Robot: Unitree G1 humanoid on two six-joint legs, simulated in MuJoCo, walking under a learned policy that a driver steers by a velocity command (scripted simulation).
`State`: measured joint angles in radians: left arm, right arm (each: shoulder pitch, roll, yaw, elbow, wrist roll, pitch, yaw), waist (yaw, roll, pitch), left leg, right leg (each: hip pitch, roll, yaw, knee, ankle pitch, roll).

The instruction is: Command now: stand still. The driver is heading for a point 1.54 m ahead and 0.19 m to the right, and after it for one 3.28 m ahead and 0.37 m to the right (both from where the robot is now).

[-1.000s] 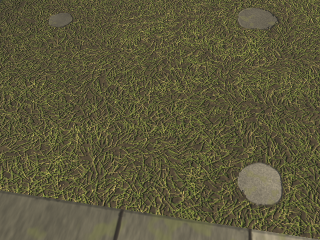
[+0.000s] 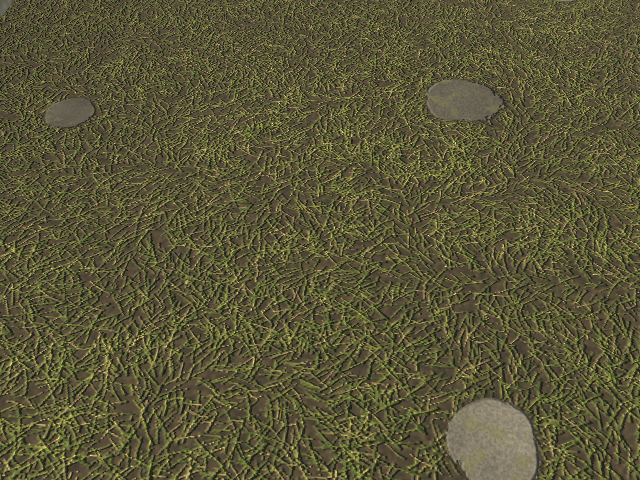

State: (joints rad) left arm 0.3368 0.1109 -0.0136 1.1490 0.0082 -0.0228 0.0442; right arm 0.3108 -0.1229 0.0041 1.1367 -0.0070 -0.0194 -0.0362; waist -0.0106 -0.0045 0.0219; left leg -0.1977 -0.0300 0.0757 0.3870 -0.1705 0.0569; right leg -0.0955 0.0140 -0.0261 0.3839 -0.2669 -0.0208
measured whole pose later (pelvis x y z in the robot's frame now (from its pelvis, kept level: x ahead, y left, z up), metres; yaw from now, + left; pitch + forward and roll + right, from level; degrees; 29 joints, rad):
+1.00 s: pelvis +0.02 +0.00 +0.00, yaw +0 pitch -1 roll +0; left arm 0.36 0.10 -0.02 1.17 0.01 -0.02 0.05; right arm 0.33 -0.11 0.00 1.16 -0.01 -0.02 -0.04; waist -0.01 -0.01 0.03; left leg -0.17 -0.04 0.07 0.39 -0.20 0.06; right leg -0.06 0.00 -0.02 0.38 -0.29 -0.02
